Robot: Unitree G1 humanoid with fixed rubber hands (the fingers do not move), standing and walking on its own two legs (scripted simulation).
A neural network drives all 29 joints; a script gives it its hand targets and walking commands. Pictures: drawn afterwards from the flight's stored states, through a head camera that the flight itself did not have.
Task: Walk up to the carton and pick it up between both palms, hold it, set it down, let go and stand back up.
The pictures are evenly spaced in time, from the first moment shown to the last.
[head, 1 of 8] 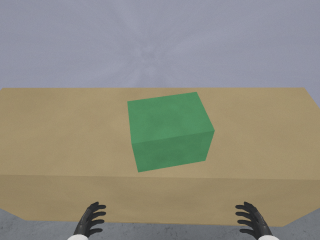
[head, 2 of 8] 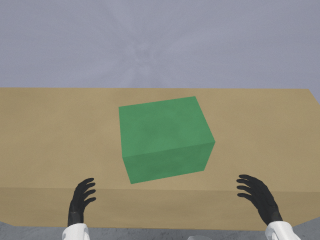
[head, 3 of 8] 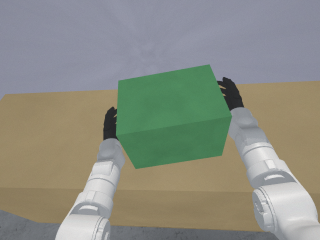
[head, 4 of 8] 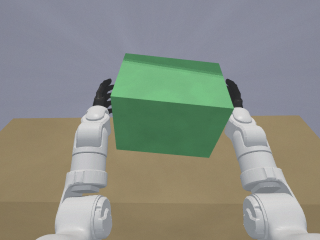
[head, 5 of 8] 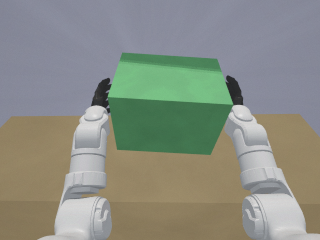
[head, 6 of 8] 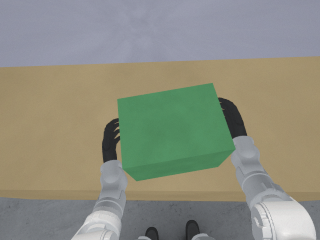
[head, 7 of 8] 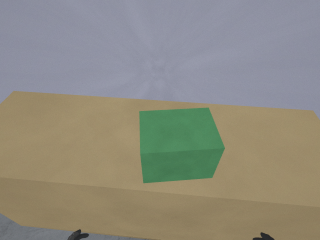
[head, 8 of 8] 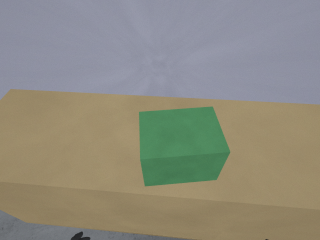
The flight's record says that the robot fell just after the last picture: no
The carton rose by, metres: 0.26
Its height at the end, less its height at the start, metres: +0.00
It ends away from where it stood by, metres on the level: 0.01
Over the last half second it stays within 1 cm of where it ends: yes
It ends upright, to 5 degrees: yes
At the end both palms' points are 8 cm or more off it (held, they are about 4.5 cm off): yes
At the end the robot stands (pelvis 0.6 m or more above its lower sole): yes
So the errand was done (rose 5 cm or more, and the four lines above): yes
